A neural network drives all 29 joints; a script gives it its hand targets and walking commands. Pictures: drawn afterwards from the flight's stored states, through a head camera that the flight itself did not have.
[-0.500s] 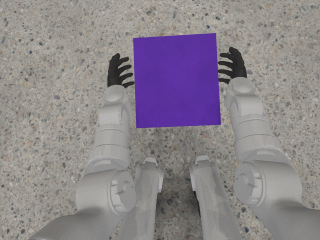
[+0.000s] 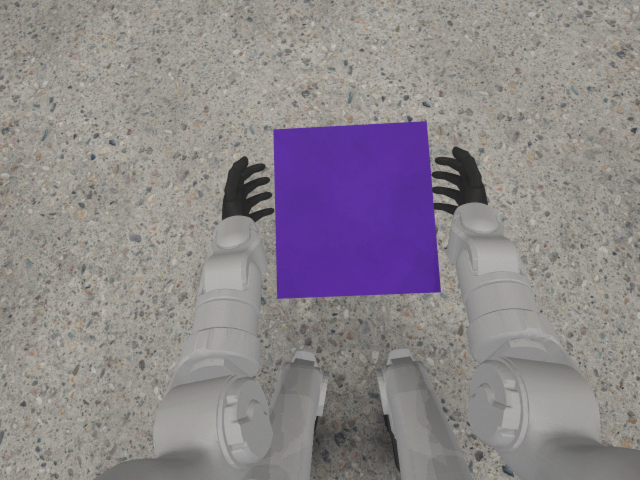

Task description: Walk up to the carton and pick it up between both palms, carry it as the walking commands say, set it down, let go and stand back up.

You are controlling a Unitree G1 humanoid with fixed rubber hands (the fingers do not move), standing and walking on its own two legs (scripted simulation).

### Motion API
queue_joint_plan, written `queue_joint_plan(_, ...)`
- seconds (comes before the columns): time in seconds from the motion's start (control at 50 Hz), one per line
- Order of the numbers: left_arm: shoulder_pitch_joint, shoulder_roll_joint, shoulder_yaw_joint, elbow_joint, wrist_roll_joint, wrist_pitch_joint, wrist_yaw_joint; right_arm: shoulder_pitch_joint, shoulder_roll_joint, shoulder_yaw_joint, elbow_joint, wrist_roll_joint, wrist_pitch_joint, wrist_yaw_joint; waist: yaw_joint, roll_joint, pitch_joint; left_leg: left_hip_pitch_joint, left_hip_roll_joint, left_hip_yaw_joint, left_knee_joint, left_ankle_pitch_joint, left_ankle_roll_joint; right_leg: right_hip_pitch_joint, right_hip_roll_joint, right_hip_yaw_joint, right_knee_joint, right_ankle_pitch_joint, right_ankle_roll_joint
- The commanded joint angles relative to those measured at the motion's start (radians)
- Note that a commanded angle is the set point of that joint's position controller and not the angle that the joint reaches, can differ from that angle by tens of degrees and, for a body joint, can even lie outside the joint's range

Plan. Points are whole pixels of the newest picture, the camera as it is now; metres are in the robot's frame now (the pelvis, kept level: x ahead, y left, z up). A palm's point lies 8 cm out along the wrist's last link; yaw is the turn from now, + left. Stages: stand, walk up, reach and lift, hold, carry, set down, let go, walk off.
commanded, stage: reach and lift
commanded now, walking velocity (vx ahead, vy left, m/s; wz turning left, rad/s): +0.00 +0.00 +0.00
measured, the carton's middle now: (351, 217) +0.45 +0.00 -0.13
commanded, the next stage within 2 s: none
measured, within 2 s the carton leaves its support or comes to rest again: neither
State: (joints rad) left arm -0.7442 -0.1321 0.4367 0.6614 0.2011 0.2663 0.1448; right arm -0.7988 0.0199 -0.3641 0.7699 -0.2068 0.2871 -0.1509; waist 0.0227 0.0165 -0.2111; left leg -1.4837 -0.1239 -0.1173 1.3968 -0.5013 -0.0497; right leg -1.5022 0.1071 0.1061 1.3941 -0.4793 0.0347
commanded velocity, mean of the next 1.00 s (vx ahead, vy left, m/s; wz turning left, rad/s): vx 0.00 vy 0.00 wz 0.00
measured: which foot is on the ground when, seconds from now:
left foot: down 0.00-1.00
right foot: down 0.00-1.00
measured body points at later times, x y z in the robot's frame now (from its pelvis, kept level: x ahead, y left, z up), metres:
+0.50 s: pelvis +0.02 +0.00 +0.07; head +0.16 -0.02 +0.50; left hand +0.41 +0.15 +0.03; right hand +0.42 -0.15 +0.02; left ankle +0.07 +0.13 -0.57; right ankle +0.07 -0.12 -0.57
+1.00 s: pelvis +0.03 +0.00 +0.13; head +0.13 -0.01 +0.57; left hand +0.39 +0.15 +0.10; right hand +0.40 -0.15 +0.09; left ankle +0.07 +0.13 -0.57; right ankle +0.07 -0.12 -0.57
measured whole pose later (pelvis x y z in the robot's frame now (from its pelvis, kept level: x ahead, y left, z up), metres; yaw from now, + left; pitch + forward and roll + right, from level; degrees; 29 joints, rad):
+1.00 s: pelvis +0.03 +0.00 +0.13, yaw +0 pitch +17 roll +1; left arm -0.45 -0.20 0.42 0.52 0.28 0.32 0.06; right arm -0.49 0.13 -0.36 0.60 -0.28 0.35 -0.07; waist 0.03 0.01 -0.12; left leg -0.74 -0.08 -0.14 0.74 -0.30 -0.02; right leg -0.76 0.07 0.14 0.75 -0.28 0.01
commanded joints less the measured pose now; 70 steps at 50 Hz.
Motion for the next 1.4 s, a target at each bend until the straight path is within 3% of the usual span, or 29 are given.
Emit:
queue_joint_plan(0.0, -0.58, -0.981, -0.552, 0.066, -0.12, -0.003, -0.3, -0.583, 1.025, 0.487, -0.015, 0.133, -0.045, 0.329, -0.006, -0.04, -0.763, 0.396, -0.046, 0.125, -0.191, 0.269, 0.003, 0.558, 0.051, -0.117, -0.175, 0.276, -0.016)
queue_joint_plan(0.58, -0.361, -1.001, -0.565, 0.047, -0.074, 0.003, -0.355, -0.378, 1.083, 0.526, -0.07, 0.1, -0.034, 0.345, 0.008, -0.048, -0.576, 0.697, -0.013, 0.084, -0.509, 0.353, 0.032, 0.886, 0.018, -0.051, -0.505, 0.36, -0.028)
queue_joint_plan(1.04, -0.177, -1.022, -0.624, -0.054, -0.068, 0.084, -0.374, -0.199, 1.093, 0.571, -0.172, 0.089, 0.044, 0.389, -0.001, -0.027, -0.404, 1.064, 0.016, 0.049, -0.798, 0.473, 0.028, 1.129, -0.008, -0.025, -0.775, 0.439, -0.037)
queue_joint_plan(1.38, -0.034, -1.035, -0.651, -0.116, -0.101, 0.2, -0.367, -0.079, 1.073, 0.627, -0.306, 0.127, 0.166, 0.389, -0.005, -0.019, -0.232, 1.259, 0.032, 0.022, -0.956, 0.55, 0.019, 1.353, -0.017, -0.008, -0.935, 0.495, -0.023)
